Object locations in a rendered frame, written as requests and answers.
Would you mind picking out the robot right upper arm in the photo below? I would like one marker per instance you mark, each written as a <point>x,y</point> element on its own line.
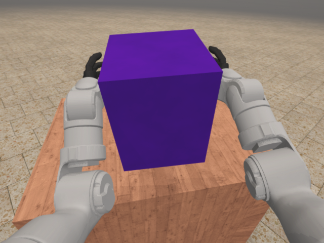
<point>279,178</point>

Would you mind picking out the right robot forearm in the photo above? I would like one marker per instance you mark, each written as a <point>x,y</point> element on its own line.
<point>258,129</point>

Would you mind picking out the robot left upper arm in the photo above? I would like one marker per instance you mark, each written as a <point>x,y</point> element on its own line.
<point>81,199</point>

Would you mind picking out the pedestal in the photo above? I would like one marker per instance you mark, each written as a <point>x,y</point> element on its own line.
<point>194,203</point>

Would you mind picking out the left robot forearm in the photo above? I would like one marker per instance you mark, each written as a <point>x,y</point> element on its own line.
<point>83,124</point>

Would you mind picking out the left robot hand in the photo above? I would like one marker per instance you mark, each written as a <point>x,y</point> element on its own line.
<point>92,66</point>

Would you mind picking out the right robot hand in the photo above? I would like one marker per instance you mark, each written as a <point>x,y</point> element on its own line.
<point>221,60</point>

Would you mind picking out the carton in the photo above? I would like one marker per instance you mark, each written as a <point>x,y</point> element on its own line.
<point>160,91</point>

